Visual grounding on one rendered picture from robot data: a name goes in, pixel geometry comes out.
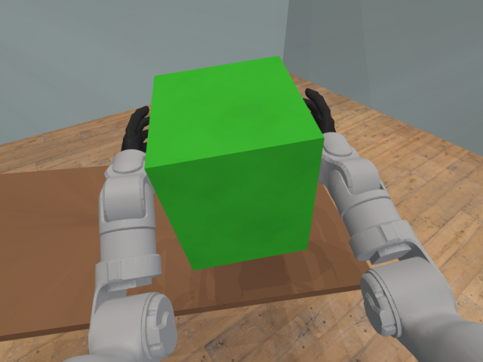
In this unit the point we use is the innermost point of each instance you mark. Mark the right robot forearm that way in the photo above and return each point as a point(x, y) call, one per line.
point(377, 232)

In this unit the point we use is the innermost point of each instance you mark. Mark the robot left upper arm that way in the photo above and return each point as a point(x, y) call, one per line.
point(137, 328)

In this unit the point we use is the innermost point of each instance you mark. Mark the robot left hand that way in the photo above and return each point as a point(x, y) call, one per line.
point(134, 137)

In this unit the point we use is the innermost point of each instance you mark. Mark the left robot forearm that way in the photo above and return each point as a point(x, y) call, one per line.
point(128, 255)

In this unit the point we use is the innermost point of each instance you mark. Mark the table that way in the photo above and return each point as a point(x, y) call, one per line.
point(50, 244)

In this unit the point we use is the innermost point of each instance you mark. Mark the robot right upper arm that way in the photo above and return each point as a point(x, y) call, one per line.
point(410, 301)

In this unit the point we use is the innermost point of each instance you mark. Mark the robot right hand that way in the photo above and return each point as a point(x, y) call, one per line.
point(319, 110)

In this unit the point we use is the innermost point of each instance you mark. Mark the carton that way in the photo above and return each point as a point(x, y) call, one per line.
point(233, 154)

